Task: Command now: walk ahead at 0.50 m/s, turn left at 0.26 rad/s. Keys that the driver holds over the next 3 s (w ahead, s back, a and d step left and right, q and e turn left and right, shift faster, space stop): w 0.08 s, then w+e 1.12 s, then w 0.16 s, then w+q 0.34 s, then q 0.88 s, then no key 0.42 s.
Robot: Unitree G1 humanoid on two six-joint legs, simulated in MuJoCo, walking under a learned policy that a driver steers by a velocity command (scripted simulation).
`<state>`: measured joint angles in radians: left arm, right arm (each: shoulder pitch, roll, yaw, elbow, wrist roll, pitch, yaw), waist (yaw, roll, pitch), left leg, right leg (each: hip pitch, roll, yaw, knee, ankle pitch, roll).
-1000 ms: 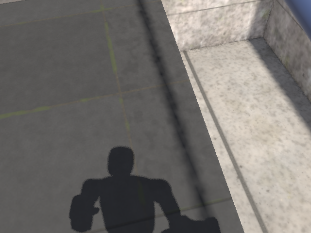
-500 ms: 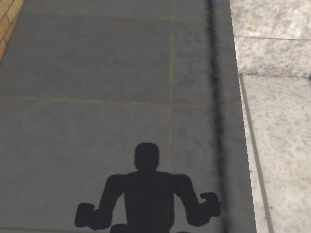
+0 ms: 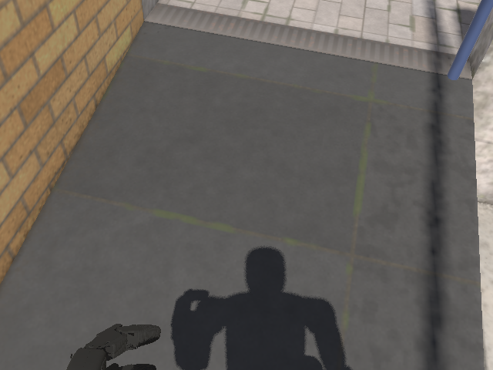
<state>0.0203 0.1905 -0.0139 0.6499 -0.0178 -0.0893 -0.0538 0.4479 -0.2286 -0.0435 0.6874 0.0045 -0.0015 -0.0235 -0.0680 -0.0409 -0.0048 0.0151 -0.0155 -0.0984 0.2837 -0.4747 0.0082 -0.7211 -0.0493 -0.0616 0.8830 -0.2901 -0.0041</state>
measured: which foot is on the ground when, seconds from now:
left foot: down 0.00-0.08, up 0.10-0.46, down 0.48-1.00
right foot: up 0.00-0.04, down 0.06-0.50, up 0.52-0.98, down 1.00-1.00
